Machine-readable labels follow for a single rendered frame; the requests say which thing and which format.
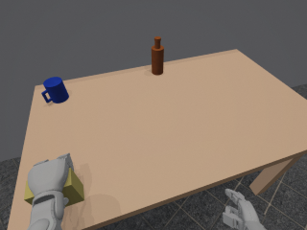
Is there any table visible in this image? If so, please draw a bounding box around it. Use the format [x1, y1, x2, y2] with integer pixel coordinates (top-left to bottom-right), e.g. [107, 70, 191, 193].
[7, 49, 307, 230]

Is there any left robot forearm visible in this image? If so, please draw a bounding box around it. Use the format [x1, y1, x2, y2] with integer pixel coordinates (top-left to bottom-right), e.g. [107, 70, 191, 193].
[27, 191, 64, 230]

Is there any right robot forearm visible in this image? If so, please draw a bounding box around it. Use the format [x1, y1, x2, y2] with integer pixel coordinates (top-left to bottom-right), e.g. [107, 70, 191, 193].
[243, 220, 266, 230]

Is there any sponge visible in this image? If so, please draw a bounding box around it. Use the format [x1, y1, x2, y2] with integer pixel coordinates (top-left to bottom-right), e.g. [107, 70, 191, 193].
[24, 168, 84, 207]

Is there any robot left hand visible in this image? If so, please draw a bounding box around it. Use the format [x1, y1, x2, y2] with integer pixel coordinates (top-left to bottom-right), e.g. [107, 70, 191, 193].
[28, 152, 74, 209]

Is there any robot right hand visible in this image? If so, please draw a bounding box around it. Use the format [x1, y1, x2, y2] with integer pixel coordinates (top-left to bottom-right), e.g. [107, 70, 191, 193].
[223, 189, 260, 230]

